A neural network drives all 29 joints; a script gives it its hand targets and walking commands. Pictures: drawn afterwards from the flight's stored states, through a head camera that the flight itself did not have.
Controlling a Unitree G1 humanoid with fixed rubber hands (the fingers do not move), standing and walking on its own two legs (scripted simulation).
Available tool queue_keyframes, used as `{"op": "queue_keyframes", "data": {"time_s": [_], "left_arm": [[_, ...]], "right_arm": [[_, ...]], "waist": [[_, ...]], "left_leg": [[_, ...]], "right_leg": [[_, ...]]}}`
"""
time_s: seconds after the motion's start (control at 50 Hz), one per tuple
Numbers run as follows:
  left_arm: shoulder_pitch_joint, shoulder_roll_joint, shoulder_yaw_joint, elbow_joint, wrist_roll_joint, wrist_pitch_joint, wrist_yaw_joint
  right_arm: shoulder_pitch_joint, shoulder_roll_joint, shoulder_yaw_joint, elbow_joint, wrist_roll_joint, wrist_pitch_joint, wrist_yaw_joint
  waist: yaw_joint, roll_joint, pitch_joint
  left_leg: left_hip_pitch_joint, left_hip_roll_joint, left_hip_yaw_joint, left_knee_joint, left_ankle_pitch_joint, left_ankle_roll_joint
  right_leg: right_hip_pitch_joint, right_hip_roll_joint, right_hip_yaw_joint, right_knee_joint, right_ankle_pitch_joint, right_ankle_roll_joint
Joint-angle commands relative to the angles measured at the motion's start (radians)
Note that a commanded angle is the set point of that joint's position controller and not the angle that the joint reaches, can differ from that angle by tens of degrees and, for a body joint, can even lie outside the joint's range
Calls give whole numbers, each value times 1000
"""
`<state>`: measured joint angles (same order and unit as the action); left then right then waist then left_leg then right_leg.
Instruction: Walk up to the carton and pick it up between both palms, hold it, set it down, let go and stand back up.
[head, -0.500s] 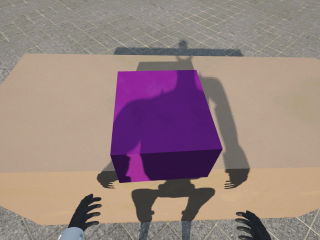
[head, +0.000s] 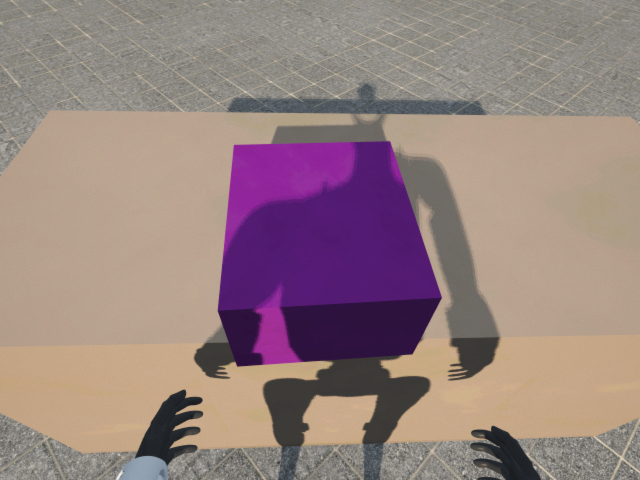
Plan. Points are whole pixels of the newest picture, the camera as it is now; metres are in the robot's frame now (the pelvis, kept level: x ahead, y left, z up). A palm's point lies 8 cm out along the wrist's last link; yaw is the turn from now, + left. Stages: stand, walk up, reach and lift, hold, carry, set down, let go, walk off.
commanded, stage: let go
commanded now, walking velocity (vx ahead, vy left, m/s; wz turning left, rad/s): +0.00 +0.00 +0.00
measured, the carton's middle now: (319, 245) +0.47 +0.02 +0.00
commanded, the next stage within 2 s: stand in 0.12 s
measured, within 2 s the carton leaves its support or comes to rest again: neither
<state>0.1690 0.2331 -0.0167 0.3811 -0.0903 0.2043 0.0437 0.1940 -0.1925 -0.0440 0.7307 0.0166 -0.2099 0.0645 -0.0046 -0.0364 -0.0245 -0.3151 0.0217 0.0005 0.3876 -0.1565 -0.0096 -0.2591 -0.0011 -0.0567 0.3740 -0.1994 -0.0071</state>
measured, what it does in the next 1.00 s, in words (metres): stands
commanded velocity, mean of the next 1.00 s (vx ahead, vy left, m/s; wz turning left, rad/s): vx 0.00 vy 0.00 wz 0.00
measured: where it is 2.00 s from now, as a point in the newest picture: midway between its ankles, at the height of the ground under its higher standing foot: outside the picture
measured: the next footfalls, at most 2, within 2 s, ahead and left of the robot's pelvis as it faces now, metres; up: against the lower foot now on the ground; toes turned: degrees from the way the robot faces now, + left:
none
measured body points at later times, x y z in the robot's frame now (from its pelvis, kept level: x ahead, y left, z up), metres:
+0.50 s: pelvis -0.01 +0.00 -0.01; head -0.01 +0.02 +0.44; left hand +0.15 +0.25 -0.11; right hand +0.12 -0.26 -0.11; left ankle +0.02 +0.13 -0.74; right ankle -0.01 -0.11 -0.74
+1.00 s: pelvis -0.01 +0.00 -0.01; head -0.02 +0.01 +0.44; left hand +0.13 +0.25 -0.12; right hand +0.11 -0.26 -0.11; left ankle +0.02 +0.13 -0.74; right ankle -0.01 -0.11 -0.74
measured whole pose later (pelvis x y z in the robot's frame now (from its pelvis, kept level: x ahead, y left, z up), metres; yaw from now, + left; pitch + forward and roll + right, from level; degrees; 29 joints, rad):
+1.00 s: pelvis -0.01 +0.00 -0.01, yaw +0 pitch -1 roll +0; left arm 0.20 0.26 0.01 0.72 -0.05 0.01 0.01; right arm 0.26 -0.22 -0.04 0.73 -0.04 -0.03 0.03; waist 0.00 -0.03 -0.03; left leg -0.31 0.03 0.00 0.58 -0.25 -0.01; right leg -0.26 0.00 -0.06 0.57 -0.30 -0.01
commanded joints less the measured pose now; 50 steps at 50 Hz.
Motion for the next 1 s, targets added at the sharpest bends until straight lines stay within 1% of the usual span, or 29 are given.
{"op": "queue_keyframes", "data": {"time_s": [0.0,0.1,0.12,0.14,0.16,0.18,0.22,0.28,0.36,0.46,0.62,0.74,0.98], "left_arm": [[5,62,34,-28,115,-77,-7],[9,61,32,-28,116,-78,-7],[90,271,111,62,160,-160,-7],[117,273,112,92,158,-189,-13],[110,264,110,111,157,-204,-21],[102,252,107,119,158,-216,-27],[75,247,107,137,160,-234,-37],[58,251,106,169,156,-242,-45],[54,265,109,207,153,-251,-51],[50,271,110,247,149,-257,-51],[48,273,106,299,147,-261,-51],[45,276,106,324,144,-264,-52],[40,280,104,358,137,-269,-50]], "right_arm": [[-57,-111,-34,-8,-20,-50,-7],[-53,-115,-36,-5,-22,-51,-6],[51,-337,-65,-4,-91,36,-44],[23,-320,-63,-19,-85,72,-54],[19,-307,-55,-34,-83,91,-58],[9,-296,-49,-39,-80,105,-60],[11,-308,-47,-46,-75,119,-59],[8,-307,-48,-52,-70,132,-58],[16,-311,-53,-52,-66,141,-55],[28,-318,-58,-51,-59,145,-57],[37,-324,-59,-45,-54,148,-60],[32,-326,-58,-40,-52,147,-62],[29,-327,-56,-29,-46,146,-66]], "waist": [[-7,80,-114],[-8,79,-111],[31,123,-271],[26,78,-282],[22,57,-281],[22,71,-279],[16,100,-203],[15,99,-134],[15,106,-108],[14,125,-121],[14,145,-96],[14,155,-85],[12,158,-106]], "left_leg": [[320,-25,64,-1,99,-29],[320,-25,63,1,99,-29],[228,90,-39,94,345,37],[207,87,-39,114,348,52],[178,89,-45,110,314,54],[148,88,-50,101,240,51],[86,77,-58,82,90,42],[44,74,-70,76,-40,46],[50,71,-78,84,-46,49],[75,74,-81,89,-24,49],[59,79,-91,70,-74,49],[52,82,-96,63,-87,48],[78,87,-92,74,-12,47]], "right_leg": [[93,29,19,-56,72,-7],[93,28,19,-55,75,-6],[166,-98,71,94,148,-13],[185,-89,73,100,171,-10],[193,-86,70,106,162,-12],[191,-92,72,99,123,-14],[148,-101,85,84,45,-22],[88,-103,96,68,-54,-32],[61,-107,108,64,-62,-35],[68,-108,112,67,-38,-35],[60,-108,117,59,-63,-39],[56,-109,120,54,-65,-40],[66,-116,121,56,-4,-41]]}}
